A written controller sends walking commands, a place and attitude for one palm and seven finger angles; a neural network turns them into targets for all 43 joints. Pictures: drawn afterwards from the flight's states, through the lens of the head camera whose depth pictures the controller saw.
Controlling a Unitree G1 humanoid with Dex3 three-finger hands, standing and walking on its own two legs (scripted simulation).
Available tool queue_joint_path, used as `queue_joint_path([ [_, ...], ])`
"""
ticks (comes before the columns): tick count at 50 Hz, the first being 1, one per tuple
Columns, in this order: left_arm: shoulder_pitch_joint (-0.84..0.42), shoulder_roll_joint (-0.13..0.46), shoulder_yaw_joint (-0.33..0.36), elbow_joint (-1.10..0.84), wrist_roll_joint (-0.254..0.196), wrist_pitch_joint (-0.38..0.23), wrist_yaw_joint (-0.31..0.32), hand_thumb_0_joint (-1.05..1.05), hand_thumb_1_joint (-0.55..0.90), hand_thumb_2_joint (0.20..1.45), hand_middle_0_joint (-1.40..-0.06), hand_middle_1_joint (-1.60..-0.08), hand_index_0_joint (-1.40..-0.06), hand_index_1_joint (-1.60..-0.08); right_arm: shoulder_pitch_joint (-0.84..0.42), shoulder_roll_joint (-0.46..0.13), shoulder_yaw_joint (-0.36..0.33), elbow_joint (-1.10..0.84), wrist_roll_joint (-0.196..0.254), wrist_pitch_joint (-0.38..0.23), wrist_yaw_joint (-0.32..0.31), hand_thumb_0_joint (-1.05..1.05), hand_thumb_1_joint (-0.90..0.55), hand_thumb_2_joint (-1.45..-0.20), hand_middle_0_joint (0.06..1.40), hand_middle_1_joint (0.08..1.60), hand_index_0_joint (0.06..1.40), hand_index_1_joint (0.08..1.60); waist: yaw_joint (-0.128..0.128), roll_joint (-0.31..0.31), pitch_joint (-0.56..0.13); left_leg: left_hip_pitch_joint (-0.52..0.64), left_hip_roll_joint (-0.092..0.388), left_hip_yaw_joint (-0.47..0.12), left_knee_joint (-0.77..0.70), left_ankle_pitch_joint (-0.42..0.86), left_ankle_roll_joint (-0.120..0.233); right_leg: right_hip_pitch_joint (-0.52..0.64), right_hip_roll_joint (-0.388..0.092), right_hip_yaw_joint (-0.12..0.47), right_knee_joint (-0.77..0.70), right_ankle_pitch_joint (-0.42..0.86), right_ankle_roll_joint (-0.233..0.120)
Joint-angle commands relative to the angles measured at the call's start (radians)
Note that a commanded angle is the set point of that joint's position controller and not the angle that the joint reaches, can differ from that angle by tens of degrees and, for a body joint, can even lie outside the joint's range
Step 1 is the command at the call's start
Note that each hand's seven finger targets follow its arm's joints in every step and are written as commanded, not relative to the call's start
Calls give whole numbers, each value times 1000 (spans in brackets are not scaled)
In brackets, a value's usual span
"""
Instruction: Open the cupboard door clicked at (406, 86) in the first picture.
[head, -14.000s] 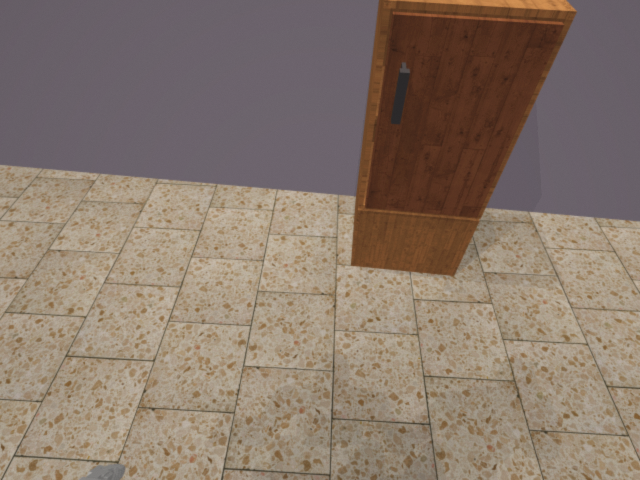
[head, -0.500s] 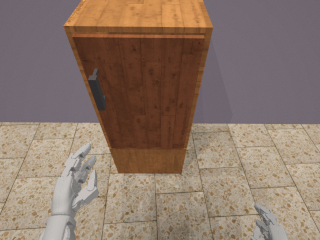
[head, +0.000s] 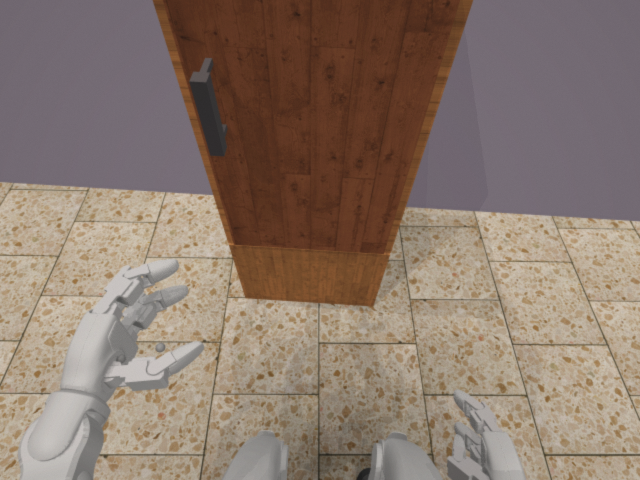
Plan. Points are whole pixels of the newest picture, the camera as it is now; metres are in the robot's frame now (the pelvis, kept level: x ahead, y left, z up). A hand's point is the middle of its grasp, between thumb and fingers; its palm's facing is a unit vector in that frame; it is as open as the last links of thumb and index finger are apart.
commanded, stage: raise the hand with hooked fingers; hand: left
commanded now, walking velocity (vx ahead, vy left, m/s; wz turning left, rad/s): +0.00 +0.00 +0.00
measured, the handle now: (213, 108) +0.61 +0.21 +0.09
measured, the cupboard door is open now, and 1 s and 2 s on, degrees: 0 0 0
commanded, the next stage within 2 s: move the hooked fingers beside the handle in 1.34 s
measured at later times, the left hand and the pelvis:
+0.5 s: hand (100, 304) +0.28 +0.26 +0.08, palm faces +0.03 -1.00 -0.06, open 13.4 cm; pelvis +0.02 +0.02 +0.03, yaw +0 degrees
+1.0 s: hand (80, 256) +0.32 +0.28 +0.11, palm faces +0.02 -1.00 -0.04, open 14.0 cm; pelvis +0.02 +0.01 +0.04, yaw -1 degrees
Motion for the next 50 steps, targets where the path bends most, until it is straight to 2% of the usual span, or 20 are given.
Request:
queue_joint_path([
  [1,-22,153,155,-204,-39,-75,35,0,-10,510,-265,-885,-265,-885,-66,-178,-100,-178,-3,-83,-17,0,-900,-900,200,300,200,300,26,-26,-252,71,-49,-25,-257,186,7,314,41,116,-218,-19,12],
  [2,-17,151,153,-199,-32,-95,41,0,-33,500,-267,-900,-267,-900,-57,-181,-104,-169,-4,-88,-15,0,-900,-900,200,300,200,300,25,-2,-245,87,-48,-22,-263,187,6,302,42,111,-217,-13,10],
  [4,-31,131,126,-180,-26,-127,44,0,-80,480,-270,-930,-270,-930,-43,-189,-106,-162,-6,-96,-12,0,-900,-900,200,300,200,300,3,-11,-203,93,-48,-21,-276,159,7,270,41,101,-225,-34,13],
  [8,-42,152,136,-143,-29,-157,14,0,-173,440,-277,-990,-277,-990,-16,-214,-114,-157,-3,-101,-12,0,-900,-900,200,300,200,300,-1,1,-207,129,-48,-22,-295,173,6,270,45,89,-223,-2,9],
  [10,-77,169,141,-133,-38,-151,-3,0,-220,420,-280,-1020,-280,-1020,-13,-223,-115,-156,-2,-100,-15,0,-900,-900,200,300,200,300,-7,10,-187,137,-46,-25,-303,183,5,273,50,86,-223,15,5],
  [15,-124,225,187,-154,-44,-143,-12,0,-337,370,-288,-1095,-288,-1095,9,-233,-113,-151,-5,-97,-17,0,-900,-900,200,300,200,300,3,66,-222,216,-42,-34,-325,277,-2,302,59,69,-214,116,-1],
  [19,-144,212,185,-127,-49,-131,-18,0,-430,330,-295,-1155,-295,-1155,9,-229,-109,-147,-1,-89,-14,0,-900,-900,200,300,200,300,-3,66,-210,249,-38,-35,-341,317,-10,312,59,60,-226,158,3],
  [20,-164,236,203,-111,-52,-125,-26,0,-453,320,-297,-1170,-297,-1170,11,-234,-107,-145,-4,-85,-16,0,-900,-900,200,300,200,300,1,62,-209,246,-39,-38,-339,338,-11,326,63,60,-222,178,-1],
  [22,-192,231,196,-94,-48,-110,-43,0,-500,300,-300,-1200,-300,-1200,10,-231,-104,-143,1,-79,-15,0,-900,-900,200,300,200,300,-3,89,-210,271,-37,-36,-347,354,-15,321,61,59,-229,190,1],
  [25,-249,255,208,-52,-55,-85,-67,0,-500,300,-300,-1200,-300,-1200,10,-236,-97,-139,1,-72,-19,0,-900,-900,200,300,200,300,-10,73,-188,280,-34,-43,-359,354,-17,326,69,56,-241,192,-2],
  [28,-305,279,228,-35,-58,-73,-88,0,-500,300,-300,-1200,-300,-1200,9,-236,-96,-135,2,-70,-23,0,-900,-900,200,300,200,300,-9,58,-223,303,-33,-44,-368,376,-18,347,67,58,-252,213,2],
  [29,-315,290,240,-27,-63,-70,-93,0,-500,300,-300,-1200,-300,-1200,7,-234,-93,-132,2,-70,-23,0,-900,-900,200,300,200,300,-4,79,-231,311,-35,-41,-369,379,-19,357,66,61,-256,219,2],
  [34,-386,329,275,53,-76,-60,-132,0,-500,300,-300,-1200,-300,-1200,9,-238,-88,-122,1,-62,-29,0,-900,-900,200,300,200,300,-6,47,-226,310,-36,-38,-381,374,-16,377,66,64,-274,227,1],
  [37,-426,363,299,95,-81,-58,-156,0,-500,300,-300,-1200,-300,-1200,12,-242,-85,-116,0,-60,-31,0,-900,-900,200,300,200,300,-2,67,-238,319,-39,-32,-387,384,-13,401,65,73,-284,240,-2],
  [39,-440,374,309,135,-84,-55,-166,0,-500,300,-300,-1200,-300,-1200,13,-244,-85,-114,1,-58,-33,0,-900,-900,200,300,200,300,-3,44,-218,308,-38,-30,-396,363,-10,405,63,74,-297,228,0],
  [41,-487,397,319,145,-86,-55,-182,0,-500,300,-300,-1200,-300,-1200,14,-247,-83,-113,2,-55,-35,0,-900,-900,200,300,200,300,-4,67,-223,317,-39,-28,-400,369,-8,415,64,81,-303,234,-4],
  [42,-490,409,334,157,-90,-55,-187,0,-500,300,-300,-1200,-300,-1200,18,-246,-86,-111,1,-55,-36,0,-900,-900,200,300,200,300,1,75,-234,324,-40,-24,-402,375,-8,428,62,84,-307,241,-4],
  [44,-444,365,306,186,-95,-55,-198,0,-500,300,-300,-1200,-300,-1200,23,-244,-89,-115,4,-56,-33,0,-900,-900,200,300,200,300,1,47,-227,321,-41,-21,-406,369,-5,425,62,84,-316,237,-1],
  [46,-443,374,310,195,-97,-57,-204,0,-500,300,-300,-1200,-300,-1200,22,-250,-89,-120,2,-54,-28,0,-900,-900,200,300,200,300,1,29,-218,304,-43,-18,-403,371,-2,437,63,89,-317,248,-2],
  [50,-449,407,333,155,-91,-76,-185,0,-500,300,-300,-1200,-300,-1200,30,-253,-96,-125,-3,-52,-22,0,-900,-900,200,300,200,300,8,66,-230,316,-43,-15,-404,384,-2,440,64,92,-313,251,-6],
])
